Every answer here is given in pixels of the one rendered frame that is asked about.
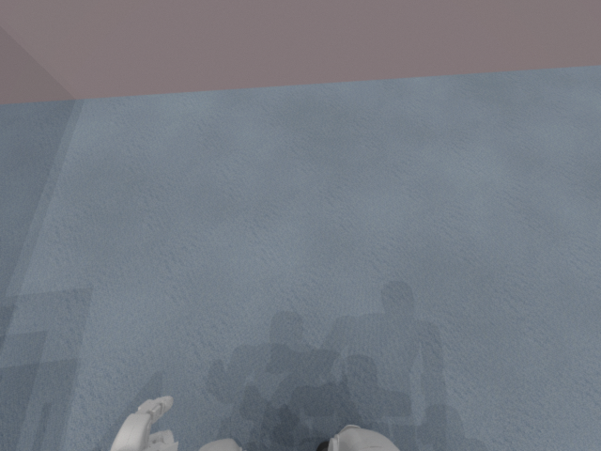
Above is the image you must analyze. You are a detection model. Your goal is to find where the robot left hand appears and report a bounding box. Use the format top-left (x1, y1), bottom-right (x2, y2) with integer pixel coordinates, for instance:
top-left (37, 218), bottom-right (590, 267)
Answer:
top-left (110, 396), bottom-right (178, 451)

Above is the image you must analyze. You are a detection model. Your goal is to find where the right robot thigh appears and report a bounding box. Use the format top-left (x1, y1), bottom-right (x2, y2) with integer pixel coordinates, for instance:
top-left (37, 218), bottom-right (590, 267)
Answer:
top-left (328, 428), bottom-right (400, 451)

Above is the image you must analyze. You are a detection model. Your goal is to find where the robot right shin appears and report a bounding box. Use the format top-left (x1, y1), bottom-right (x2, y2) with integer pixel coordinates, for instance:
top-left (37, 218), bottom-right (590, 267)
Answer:
top-left (338, 425), bottom-right (360, 435)

